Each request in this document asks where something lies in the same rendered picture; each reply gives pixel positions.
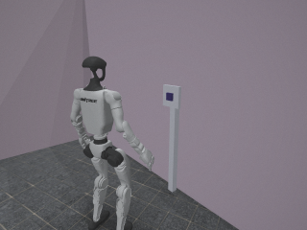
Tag button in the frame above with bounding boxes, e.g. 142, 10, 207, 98
166, 92, 174, 102

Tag panel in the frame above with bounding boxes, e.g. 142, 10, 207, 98
163, 84, 181, 192

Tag robot left forearm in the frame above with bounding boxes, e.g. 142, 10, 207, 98
70, 119, 87, 138

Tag robot right forearm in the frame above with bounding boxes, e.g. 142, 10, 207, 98
122, 121, 146, 155

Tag left robot shin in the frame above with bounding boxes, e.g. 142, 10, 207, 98
92, 176, 108, 222

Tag left robot upper arm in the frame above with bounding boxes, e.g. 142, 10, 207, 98
70, 88, 83, 123

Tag robot right hand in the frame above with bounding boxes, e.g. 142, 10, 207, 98
139, 149, 154, 171

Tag right robot upper arm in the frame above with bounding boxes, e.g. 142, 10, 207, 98
104, 90, 125, 133

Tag robot head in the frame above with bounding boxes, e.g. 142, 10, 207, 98
82, 56, 106, 91

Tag robot left hand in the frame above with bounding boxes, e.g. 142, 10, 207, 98
79, 134, 91, 149

